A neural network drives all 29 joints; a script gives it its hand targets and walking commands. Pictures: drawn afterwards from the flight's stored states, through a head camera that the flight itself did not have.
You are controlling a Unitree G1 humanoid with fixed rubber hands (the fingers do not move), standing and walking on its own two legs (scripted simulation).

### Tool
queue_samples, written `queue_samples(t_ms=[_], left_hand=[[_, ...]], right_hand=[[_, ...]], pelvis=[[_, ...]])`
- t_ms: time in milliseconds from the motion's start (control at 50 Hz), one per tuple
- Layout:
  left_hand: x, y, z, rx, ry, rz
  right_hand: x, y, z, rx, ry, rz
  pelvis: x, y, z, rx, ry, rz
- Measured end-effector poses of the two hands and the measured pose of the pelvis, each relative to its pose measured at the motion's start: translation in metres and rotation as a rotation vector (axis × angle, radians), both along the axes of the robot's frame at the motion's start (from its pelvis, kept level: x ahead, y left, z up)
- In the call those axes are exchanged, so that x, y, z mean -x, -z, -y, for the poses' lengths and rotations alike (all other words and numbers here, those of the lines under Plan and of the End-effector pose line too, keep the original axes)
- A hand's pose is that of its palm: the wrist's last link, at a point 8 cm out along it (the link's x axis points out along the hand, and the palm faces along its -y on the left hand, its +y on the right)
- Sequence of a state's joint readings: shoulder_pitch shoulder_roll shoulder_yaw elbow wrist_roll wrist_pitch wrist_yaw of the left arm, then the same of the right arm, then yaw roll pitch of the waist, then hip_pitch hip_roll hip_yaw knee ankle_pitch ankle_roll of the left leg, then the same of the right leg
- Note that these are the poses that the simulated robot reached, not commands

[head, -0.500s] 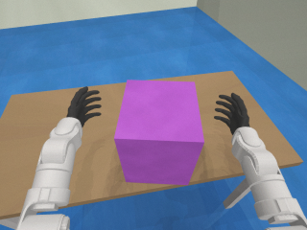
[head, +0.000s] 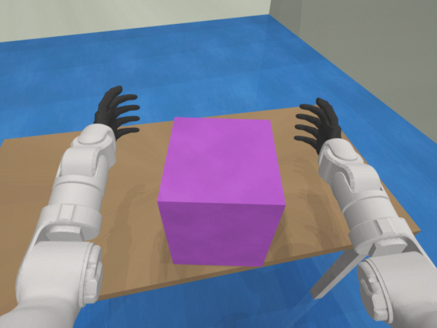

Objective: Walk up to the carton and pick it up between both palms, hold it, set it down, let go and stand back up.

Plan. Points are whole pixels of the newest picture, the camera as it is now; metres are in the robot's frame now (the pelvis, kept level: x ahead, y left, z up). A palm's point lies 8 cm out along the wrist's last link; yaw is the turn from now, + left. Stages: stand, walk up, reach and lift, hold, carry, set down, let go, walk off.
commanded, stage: reach and lift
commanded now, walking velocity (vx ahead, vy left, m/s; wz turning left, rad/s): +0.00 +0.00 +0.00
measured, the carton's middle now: (219, 194) +0.39 -0.03 +0.00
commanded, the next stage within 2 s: none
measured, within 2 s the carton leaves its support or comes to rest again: neither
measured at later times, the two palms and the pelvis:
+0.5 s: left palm (127, 186) +0.41 +0.16 +0.03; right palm (297, 190) +0.36 -0.19 +0.03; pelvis -0.01 +0.00 -0.01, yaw +1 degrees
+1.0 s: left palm (141, 185) +0.42 +0.13 +0.03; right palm (296, 189) +0.36 -0.19 +0.03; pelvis -0.03 +0.00 -0.03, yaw +1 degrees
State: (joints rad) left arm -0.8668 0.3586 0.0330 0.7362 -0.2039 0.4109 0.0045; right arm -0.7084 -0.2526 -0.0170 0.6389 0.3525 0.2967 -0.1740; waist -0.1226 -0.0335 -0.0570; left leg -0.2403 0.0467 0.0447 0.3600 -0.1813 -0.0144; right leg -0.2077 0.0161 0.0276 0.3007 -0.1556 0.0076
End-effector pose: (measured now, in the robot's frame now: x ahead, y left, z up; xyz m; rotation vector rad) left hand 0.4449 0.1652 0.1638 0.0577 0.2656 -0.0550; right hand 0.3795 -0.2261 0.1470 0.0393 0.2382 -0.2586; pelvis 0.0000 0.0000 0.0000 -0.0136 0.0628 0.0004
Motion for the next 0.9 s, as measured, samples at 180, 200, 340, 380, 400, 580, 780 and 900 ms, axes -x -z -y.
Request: queue_samples(t_ms=[180, 200, 340, 380, 400, 580, 780, 900], left_hand=[[-0.002, 0.021, 0.007, -0.012, 0.010, -0.011], [-0.001, 0.028, 0.008, -0.012, 0.011, -0.016], [0.019, 0.090, 0.008, -0.020, 0.001, -0.089], [0.025, 0.106, 0.008, -0.018, -0.012, -0.099], [0.027, 0.113, 0.008, -0.017, -0.020, -0.099], [0.028, 0.129, 0.012, -0.021, -0.037, -0.044], [0.025, 0.121, 0.023, -0.004, -0.003, -0.016], [0.027, 0.128, 0.028, 0.001, 0.002, -0.020]], right_hand=[[-0.004, 0.019, -0.014, 0.012, 0.010, -0.025], [-0.003, 0.024, -0.016, 0.013, 0.011, -0.031], [0.012, 0.082, -0.028, 0.003, 0.017, -0.095], [0.015, 0.097, -0.031, -0.005, 0.017, -0.102], [0.017, 0.104, -0.032, -0.007, 0.015, -0.100], [0.017, 0.121, -0.029, 0.010, 0.014, -0.065], [0.025, 0.115, -0.018, 0.007, 0.067, -0.059], [0.023, 0.116, -0.023, 0.004, 0.057, -0.056]], pelvis=[[0.000, 0.000, -0.001, 0.004, -0.009, -0.005], [0.000, 0.001, -0.001, 0.004, -0.009, -0.006], [0.003, 0.004, -0.002, 0.009, -0.016, -0.037], [0.005, 0.006, -0.002, 0.011, -0.017, -0.071], [0.006, 0.007, -0.002, 0.013, -0.017, -0.090], [0.015, 0.019, -0.002, 0.020, -0.029, -0.200], [0.027, 0.026, -0.002, 0.011, -0.025, -0.221], [0.032, 0.029, -0.003, 0.009, -0.018, -0.245]])
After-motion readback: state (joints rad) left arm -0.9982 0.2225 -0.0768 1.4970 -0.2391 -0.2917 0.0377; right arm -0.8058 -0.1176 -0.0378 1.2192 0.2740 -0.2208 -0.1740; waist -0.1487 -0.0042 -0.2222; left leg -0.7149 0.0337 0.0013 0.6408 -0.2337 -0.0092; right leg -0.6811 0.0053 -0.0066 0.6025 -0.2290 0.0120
